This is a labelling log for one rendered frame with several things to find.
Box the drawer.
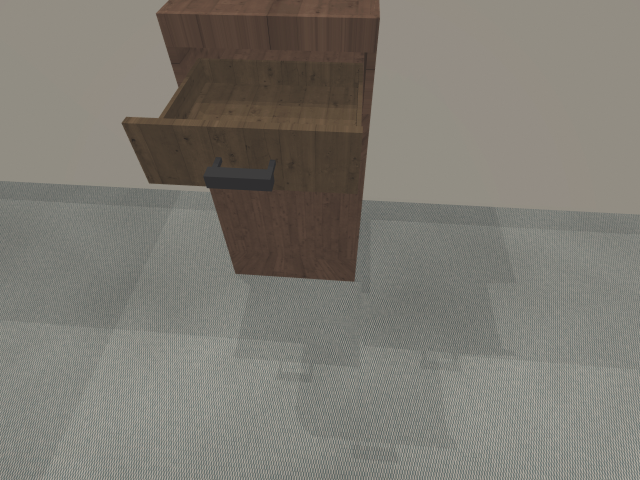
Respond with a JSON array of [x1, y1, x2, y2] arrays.
[[122, 58, 364, 194]]

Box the handle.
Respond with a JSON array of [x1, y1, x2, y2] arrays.
[[203, 157, 276, 191]]

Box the cabinet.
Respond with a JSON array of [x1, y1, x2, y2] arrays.
[[156, 0, 380, 282]]

